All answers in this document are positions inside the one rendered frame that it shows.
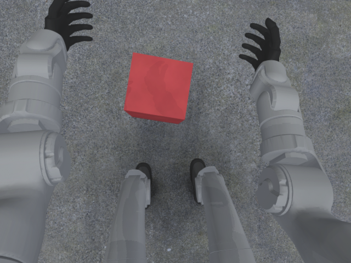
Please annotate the robot left hand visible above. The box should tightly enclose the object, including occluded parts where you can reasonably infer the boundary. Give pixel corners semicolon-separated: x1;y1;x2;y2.
44;0;93;51

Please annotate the robot right foot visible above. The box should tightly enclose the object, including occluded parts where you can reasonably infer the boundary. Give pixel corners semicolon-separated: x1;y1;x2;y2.
190;158;206;204

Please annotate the robot left upper arm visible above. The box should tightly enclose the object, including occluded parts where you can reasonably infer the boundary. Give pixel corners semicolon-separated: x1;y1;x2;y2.
0;130;71;263

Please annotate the robot right shin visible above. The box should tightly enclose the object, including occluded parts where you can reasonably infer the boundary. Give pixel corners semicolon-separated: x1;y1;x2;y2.
198;166;224;180

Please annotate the carton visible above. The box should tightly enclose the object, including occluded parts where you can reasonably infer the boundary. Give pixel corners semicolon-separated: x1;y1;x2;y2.
124;52;193;124

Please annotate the robot right hand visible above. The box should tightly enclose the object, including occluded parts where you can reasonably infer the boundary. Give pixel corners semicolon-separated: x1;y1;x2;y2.
239;18;281;71

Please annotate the left robot forearm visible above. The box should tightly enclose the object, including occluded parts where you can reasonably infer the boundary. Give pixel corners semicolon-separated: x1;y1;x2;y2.
0;29;67;133

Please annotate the right robot forearm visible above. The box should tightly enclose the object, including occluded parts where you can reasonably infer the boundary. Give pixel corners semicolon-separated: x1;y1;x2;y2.
249;60;333;191

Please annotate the robot right upper arm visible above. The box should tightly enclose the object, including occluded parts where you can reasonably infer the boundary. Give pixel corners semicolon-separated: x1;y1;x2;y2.
256;163;351;263

